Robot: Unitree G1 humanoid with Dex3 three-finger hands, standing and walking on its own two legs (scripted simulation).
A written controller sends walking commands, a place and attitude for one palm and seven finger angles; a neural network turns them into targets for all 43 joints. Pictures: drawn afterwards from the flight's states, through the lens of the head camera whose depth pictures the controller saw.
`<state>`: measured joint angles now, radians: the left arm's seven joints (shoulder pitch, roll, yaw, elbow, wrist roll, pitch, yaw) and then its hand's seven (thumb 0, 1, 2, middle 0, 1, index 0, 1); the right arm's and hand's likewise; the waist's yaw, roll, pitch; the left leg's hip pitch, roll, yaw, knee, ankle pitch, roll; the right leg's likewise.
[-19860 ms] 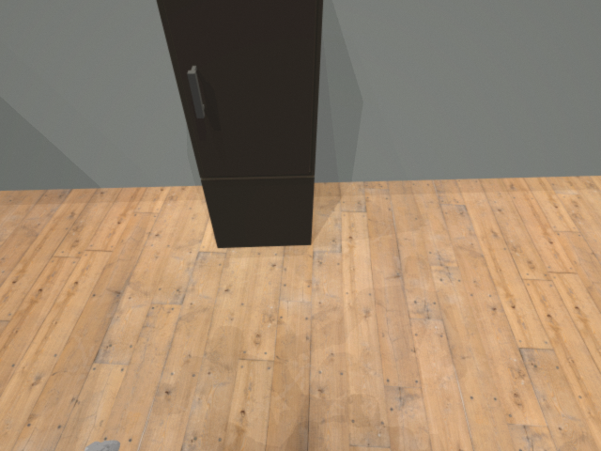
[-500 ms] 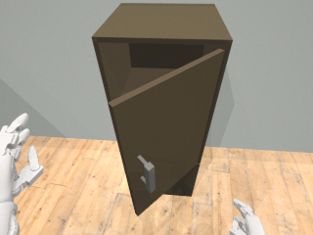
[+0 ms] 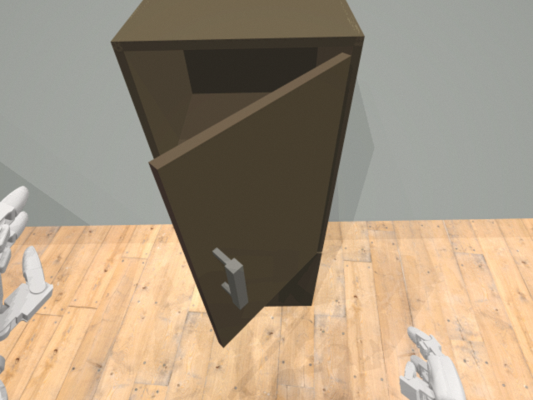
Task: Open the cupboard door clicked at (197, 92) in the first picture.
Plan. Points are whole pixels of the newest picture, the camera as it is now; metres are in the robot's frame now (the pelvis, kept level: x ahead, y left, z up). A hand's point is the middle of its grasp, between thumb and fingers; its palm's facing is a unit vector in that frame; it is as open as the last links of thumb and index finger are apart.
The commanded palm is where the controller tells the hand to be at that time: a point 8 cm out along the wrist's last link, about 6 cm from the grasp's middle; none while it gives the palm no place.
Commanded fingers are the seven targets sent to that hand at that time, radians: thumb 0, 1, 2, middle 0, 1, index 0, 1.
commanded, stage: step back with the hand held close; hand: left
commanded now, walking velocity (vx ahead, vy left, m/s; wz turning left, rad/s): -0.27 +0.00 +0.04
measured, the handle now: (230, 278) +0.32 +0.09 -0.03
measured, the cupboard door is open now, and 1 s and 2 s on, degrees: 46 46 46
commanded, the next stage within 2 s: stop stepping back and stand still in 1.12 s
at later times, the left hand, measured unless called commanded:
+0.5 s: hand out of the picture +0.13 +0.28 +0.15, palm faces +0.52 -0.73 -0.44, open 7.4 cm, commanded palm +0.07 +0.32 +0.17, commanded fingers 0.00 0.90 0.90 -0.20 -0.30 -0.20 -0.30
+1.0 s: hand out of the picture +0.08 +0.26 +0.15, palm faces +0.35 -0.78 -0.51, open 7.4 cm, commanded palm +0.01 +0.31 +0.17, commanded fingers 0.00 0.90 0.90 -0.20 -0.30 -0.20 -0.30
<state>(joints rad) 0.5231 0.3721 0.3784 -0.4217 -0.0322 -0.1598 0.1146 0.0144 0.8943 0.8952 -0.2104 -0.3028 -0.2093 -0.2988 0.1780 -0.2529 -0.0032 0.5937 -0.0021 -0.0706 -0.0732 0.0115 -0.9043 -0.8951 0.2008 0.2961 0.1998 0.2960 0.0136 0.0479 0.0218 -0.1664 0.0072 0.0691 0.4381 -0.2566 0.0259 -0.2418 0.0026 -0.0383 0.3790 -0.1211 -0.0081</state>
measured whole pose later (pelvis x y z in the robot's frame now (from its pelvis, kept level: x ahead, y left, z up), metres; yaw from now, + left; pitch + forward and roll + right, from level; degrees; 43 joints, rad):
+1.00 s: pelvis -0.12 +0.01 -0.01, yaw +1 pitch +3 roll +0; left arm 0.58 0.46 0.43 -0.57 -0.02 -0.21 0.14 0.01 0.89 0.89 -0.22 -0.30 -0.21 -0.30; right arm 0.13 -0.21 -0.01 0.59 0.00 -0.07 -0.07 0.01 -0.90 -0.89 0.20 0.30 0.20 0.30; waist -0.02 -0.05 0.02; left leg -0.36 0.00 0.01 0.63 -0.28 0.00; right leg -0.37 0.05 0.05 0.49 -0.18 -0.01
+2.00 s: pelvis -0.30 -0.02 -0.01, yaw +1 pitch -1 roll +0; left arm 0.52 0.37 0.39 -0.45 -0.02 -0.21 0.15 0.01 0.89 0.90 -0.21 -0.30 -0.21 -0.30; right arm 0.26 -0.18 0.03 0.67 -0.01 -0.13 -0.06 0.01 -0.90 -0.89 0.20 0.30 0.20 0.30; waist 0.01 -0.02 -0.02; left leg -0.32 0.02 0.05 0.70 -0.34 0.03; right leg -0.23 0.02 -0.05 0.52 -0.28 -0.04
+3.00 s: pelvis -0.32 -0.01 +0.00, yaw +4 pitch -2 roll +0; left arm 0.24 0.17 0.01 1.12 0.01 0.00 0.02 0.00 0.91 0.90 -0.20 -0.30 -0.20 -0.30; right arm 0.25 -0.17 -0.02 1.13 -0.02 0.01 -0.01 0.00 -0.91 -0.90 0.20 0.30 0.20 0.30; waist -0.01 0.02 0.04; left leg -0.24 -0.02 0.00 0.42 -0.15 0.02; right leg -0.19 0.01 0.02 0.44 -0.21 0.00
